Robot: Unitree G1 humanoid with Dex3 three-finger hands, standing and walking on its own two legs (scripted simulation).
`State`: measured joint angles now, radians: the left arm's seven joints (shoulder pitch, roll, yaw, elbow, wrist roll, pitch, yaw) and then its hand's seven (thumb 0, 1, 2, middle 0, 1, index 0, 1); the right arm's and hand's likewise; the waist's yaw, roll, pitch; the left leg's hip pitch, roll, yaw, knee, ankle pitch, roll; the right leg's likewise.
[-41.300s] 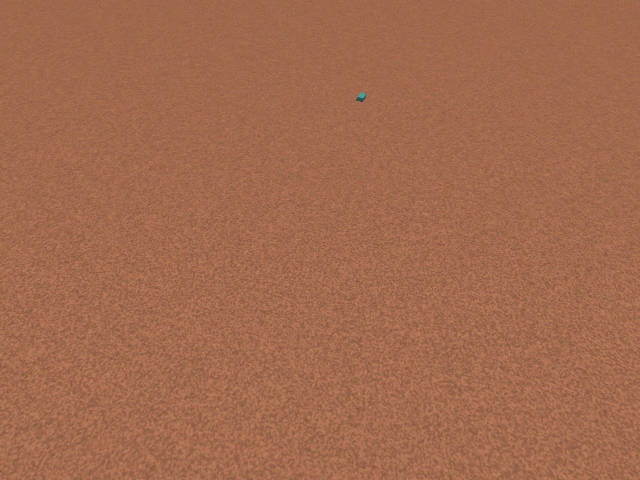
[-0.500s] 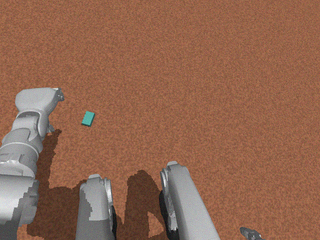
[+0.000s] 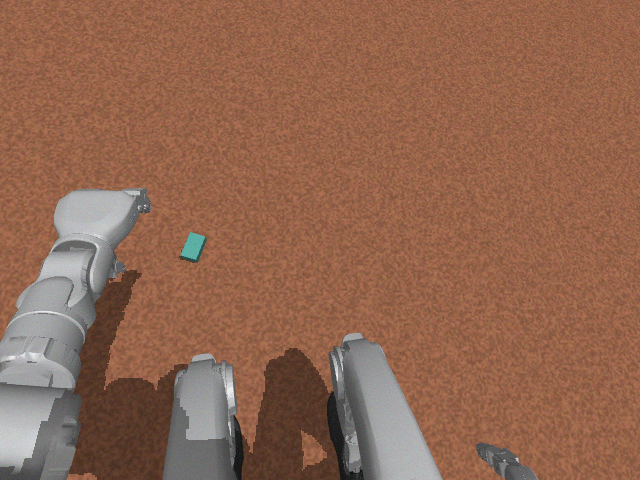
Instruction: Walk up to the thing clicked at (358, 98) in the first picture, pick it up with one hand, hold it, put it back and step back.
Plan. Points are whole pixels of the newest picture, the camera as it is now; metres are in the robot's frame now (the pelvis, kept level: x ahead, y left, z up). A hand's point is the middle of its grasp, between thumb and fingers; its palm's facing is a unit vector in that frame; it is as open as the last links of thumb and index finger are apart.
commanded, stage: go down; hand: left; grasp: from above
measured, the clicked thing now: (193, 247) +0.58 +0.18 -0.51
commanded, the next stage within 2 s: withdraw in 0.42 s
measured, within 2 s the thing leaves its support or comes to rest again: neither
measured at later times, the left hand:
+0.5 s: hand (71, 291) +0.36 +0.24 -0.04, palm faces -0.43 +0.00 -0.90, open 9.8 cm
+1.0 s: hand (75, 265) +0.39 +0.23 -0.03, palm faces -0.41 -0.03 -0.91, open 10.0 cm
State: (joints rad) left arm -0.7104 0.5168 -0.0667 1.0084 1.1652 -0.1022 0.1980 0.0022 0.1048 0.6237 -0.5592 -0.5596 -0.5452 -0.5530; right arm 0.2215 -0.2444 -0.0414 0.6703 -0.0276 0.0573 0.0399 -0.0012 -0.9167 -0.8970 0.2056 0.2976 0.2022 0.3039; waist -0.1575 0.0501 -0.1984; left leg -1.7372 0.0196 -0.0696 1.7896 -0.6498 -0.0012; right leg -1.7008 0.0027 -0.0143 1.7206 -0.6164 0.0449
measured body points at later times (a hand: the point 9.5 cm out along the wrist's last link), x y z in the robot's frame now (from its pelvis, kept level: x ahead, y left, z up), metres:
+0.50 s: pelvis +0.00 +0.00 +0.07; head +0.13 +0.03 +0.50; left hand +0.38 +0.23 +0.01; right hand +0.10 -0.27 -0.05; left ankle +0.06 +0.12 -0.49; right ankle +0.08 -0.14 -0.49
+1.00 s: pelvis +0.01 +0.00 +0.08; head +0.15 +0.01 +0.51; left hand +0.41 +0.23 +0.02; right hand +0.09 -0.27 -0.05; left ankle +0.06 +0.12 -0.49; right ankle +0.08 -0.14 -0.49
